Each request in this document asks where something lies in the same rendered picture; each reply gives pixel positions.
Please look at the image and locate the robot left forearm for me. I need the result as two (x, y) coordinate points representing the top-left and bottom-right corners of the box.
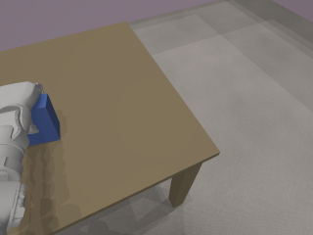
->
(0, 103), (31, 182)

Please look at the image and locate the robot left hand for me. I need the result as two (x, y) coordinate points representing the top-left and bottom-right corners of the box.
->
(0, 81), (45, 134)

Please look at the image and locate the left robot upper arm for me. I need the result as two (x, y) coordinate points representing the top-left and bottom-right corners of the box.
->
(0, 181), (26, 235)

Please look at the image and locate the table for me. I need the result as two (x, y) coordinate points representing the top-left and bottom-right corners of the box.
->
(0, 21), (220, 235)

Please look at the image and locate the sponge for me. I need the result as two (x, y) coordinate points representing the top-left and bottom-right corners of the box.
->
(27, 93), (61, 146)

